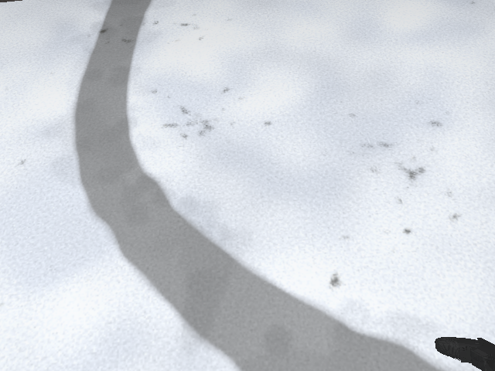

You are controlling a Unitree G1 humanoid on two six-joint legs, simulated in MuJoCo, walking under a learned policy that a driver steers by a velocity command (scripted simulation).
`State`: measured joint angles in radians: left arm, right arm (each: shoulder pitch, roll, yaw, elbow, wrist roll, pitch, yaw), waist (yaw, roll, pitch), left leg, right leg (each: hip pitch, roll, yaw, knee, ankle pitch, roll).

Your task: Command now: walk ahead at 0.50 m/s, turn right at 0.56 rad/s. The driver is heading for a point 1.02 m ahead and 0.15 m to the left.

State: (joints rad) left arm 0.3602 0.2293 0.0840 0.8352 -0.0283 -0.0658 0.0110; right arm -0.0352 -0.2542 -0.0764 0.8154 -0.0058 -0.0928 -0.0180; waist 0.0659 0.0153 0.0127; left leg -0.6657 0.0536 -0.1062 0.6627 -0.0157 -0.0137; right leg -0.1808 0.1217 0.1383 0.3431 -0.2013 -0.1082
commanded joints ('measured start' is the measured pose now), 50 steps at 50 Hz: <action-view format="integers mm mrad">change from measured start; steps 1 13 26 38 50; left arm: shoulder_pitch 3 -61 -397 -174 -92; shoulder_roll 145 153 87 102 233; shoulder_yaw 35 11 -10 4 47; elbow -55 -95 -235 -159 -71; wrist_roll -2 1 13 39 5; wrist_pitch -18 -46 -60 -46 -34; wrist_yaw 3 -5 -16 -16 -2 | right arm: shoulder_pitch -108 291 390 325 37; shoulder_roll -48 -115 -157 -91 -74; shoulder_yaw -3 -25 -31 -19 1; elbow -91 -22 -24 -128 -249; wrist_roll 8 34 45 35 29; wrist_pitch -15 -19 30 49 61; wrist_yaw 7 35 11 16 73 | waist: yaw -3 -153 -129 -54 -6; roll -106 106 83 -140 -80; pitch -27 -116 -41 -14 46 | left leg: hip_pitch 141 872 430 -75 13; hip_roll -61 253 75 52 28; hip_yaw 41 -511 -240 2 108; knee -111 -376 -393 499 23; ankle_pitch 113 -330 -36 -311 -30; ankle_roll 7 335 218 29 58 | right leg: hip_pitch -70 -653 -210 95 160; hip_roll -212 -124 -102 -394 -405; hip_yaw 195 15 -80 116 -228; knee -91 943 176 -129 -149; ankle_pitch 163 -243 183 113 288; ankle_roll -89 75 143 -72 -25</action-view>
